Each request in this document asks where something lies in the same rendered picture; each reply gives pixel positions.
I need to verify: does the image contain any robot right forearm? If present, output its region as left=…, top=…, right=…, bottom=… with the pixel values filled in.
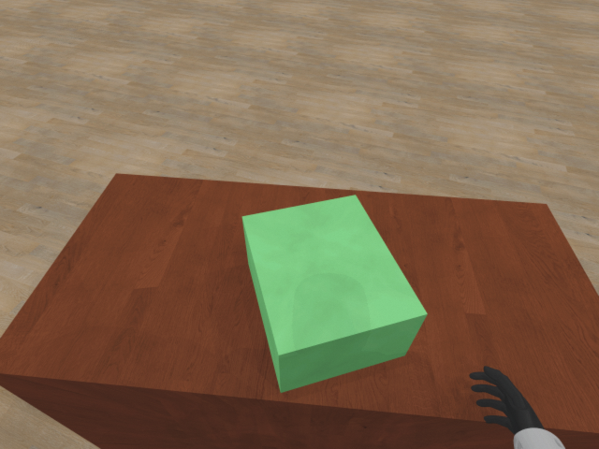
left=514, top=427, right=565, bottom=449

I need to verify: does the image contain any right robot hand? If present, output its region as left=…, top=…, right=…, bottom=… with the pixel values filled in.
left=469, top=366, right=544, bottom=435

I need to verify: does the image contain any pedestal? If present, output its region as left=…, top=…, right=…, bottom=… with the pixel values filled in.
left=0, top=173, right=599, bottom=449

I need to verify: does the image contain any carton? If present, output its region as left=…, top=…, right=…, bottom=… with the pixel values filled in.
left=242, top=195, right=427, bottom=393

